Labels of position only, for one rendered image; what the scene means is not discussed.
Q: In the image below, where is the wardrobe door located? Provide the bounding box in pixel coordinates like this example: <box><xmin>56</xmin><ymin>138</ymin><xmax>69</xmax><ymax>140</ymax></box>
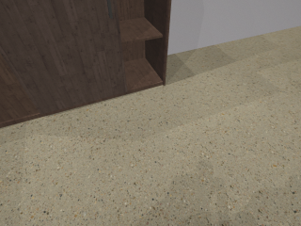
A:
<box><xmin>0</xmin><ymin>54</ymin><xmax>39</xmax><ymax>122</ymax></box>
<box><xmin>0</xmin><ymin>0</ymin><xmax>128</xmax><ymax>114</ymax></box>

